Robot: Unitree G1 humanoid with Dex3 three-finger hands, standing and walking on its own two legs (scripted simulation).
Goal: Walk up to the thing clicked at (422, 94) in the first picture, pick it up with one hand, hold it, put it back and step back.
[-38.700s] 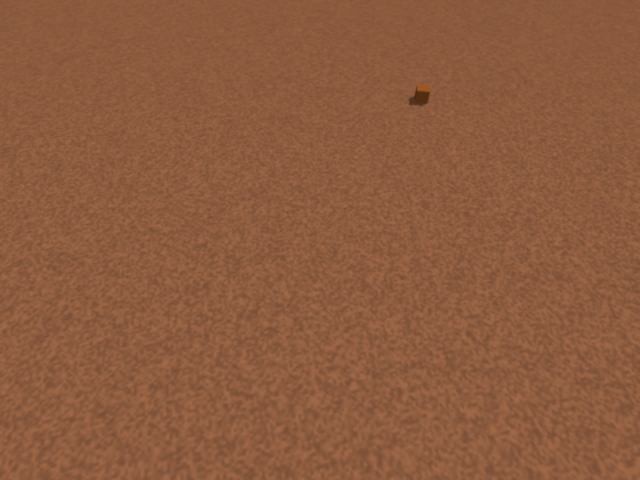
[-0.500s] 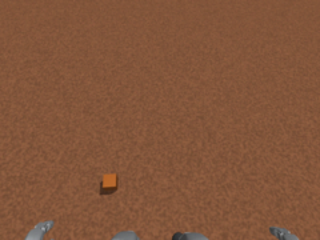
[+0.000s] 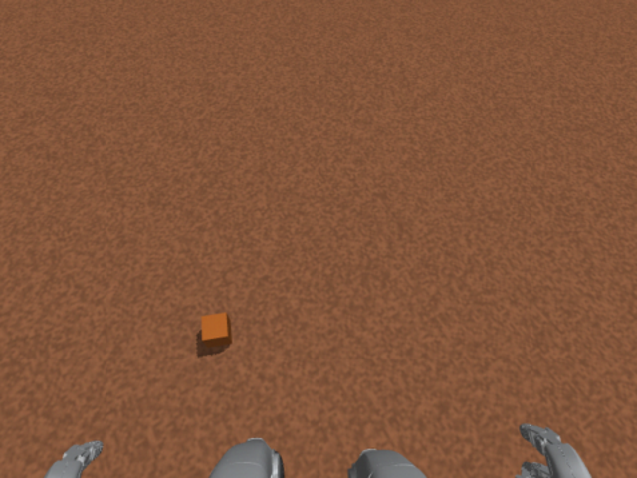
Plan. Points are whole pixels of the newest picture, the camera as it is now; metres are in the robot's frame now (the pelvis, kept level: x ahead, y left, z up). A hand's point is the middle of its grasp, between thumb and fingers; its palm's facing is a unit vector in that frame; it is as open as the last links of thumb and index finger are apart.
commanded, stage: step back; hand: left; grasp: from above
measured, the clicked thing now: (216, 329) +0.51 +0.30 -0.72
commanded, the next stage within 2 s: none
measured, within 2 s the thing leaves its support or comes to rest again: neither
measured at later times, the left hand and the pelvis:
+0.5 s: hand out of the picture -0.03 +0.25 -0.14, palm faces +0.05 -0.93 -0.36, open 7.4 cm; pelvis -0.14 -0.02 +0.00, yaw +4 degrees
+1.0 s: hand out of the picture -0.24 +0.19 -0.12, palm faces +0.02 -0.90 -0.43, open 7.4 cm; pelvis -0.30 -0.08 +0.01, yaw +1 degrees
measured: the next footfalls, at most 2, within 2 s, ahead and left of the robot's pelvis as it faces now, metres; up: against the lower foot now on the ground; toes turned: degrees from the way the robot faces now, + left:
right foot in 0.02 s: +0.02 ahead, -0.11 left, +0.00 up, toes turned +4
left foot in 0.42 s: -0.11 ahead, +0.10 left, +0.00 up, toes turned +2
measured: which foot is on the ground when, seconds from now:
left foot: down 0.00-0.04, up 0.06-0.40, down 0.42-0.84, up 0.86-1.00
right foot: up 0.00-0.00, down 0.02-0.46, up 0.48-0.78, down 0.80-1.00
